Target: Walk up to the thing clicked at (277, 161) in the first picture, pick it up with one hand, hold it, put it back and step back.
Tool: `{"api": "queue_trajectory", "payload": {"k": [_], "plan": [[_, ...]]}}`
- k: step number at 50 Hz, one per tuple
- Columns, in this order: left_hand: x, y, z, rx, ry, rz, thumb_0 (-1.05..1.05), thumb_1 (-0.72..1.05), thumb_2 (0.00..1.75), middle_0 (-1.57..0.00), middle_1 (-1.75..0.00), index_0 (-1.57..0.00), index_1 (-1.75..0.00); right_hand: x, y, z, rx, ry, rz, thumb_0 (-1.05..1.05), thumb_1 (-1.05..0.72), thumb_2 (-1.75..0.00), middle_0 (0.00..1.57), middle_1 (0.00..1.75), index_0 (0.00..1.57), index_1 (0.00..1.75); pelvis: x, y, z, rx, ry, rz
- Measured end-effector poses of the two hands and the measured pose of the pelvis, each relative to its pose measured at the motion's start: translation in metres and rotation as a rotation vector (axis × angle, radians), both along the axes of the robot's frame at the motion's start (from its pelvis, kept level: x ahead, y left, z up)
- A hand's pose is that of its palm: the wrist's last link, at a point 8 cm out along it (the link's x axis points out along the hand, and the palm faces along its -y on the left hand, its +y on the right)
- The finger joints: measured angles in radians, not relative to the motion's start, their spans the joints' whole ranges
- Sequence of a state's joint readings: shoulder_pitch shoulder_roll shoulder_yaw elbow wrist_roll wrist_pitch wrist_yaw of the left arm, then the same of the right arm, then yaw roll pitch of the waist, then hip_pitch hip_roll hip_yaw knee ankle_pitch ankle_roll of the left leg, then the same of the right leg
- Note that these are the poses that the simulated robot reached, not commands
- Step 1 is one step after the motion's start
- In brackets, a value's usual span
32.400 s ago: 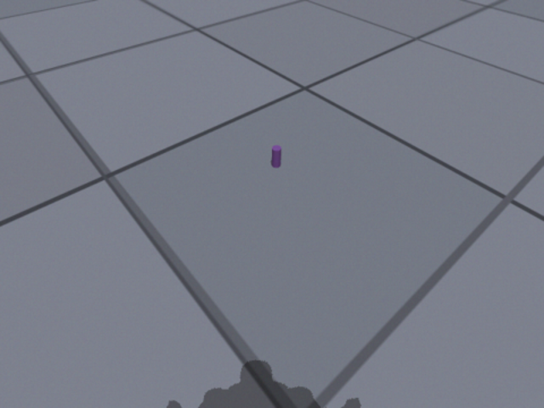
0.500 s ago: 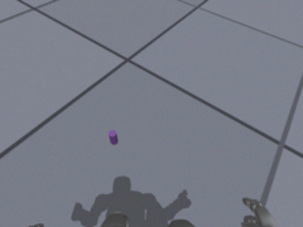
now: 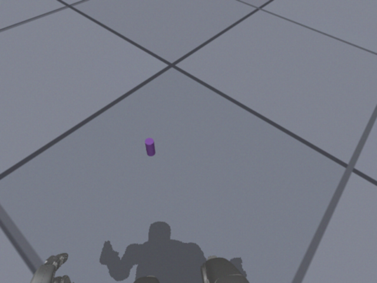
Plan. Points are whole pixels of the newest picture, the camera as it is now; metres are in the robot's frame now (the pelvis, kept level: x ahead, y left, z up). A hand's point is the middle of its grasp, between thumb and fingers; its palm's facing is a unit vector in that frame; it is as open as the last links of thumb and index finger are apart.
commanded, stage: step back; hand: left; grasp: from the side
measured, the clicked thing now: (150, 147) +0.90 +0.19 -0.69
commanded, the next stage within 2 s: stand in 1.34 s
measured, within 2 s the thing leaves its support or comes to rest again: neither
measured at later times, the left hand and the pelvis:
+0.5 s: hand out of the picture -0.07 +0.26 -0.14, palm faces +0.03 -0.91 -0.42, open 7.4 cm; pelvis -0.11 -0.02 +0.00, yaw +1 degrees
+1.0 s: hand out of the picture -0.02 +0.24 -0.14, palm faces +0.05 -0.93 -0.37, open 7.4 cm; pelvis -0.08 -0.02 +0.00, yaw +3 degrees
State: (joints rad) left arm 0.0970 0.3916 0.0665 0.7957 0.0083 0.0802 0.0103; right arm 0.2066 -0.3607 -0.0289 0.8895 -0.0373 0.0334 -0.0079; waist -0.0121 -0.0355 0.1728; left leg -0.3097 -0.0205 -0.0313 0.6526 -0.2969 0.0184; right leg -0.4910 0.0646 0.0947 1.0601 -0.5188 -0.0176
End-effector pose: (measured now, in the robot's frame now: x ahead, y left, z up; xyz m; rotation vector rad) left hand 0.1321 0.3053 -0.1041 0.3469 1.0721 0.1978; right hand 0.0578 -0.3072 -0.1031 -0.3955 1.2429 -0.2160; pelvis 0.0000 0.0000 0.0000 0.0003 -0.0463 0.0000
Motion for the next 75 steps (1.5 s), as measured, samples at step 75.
{"api": "queue_trajectory", "payload": {"k": [75], "plan": [[-0.110,-0.014,0.010,-0.031,0.087,0.056,0.01,0.91,0.90,-0.20,-0.30,-0.20,-0.30,0.006,0.015,0.013,0.093,-0.139,0.032,0.01,-0.90,-0.90,0.21,0.30,0.20,0.30,-0.060,-0.008,0.022,-0.002,0.002,0.010]]}}
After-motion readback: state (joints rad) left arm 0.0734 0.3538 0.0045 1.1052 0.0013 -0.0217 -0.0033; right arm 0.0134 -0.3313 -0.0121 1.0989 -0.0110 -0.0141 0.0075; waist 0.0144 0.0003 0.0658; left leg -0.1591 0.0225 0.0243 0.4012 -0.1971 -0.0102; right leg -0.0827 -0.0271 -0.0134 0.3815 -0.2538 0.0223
